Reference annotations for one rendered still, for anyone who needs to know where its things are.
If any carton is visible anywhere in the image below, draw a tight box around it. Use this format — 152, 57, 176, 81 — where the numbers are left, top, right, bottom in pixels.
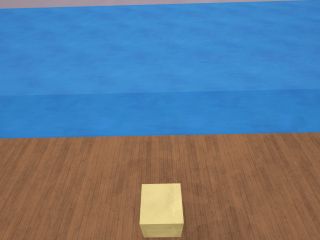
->
139, 183, 184, 238

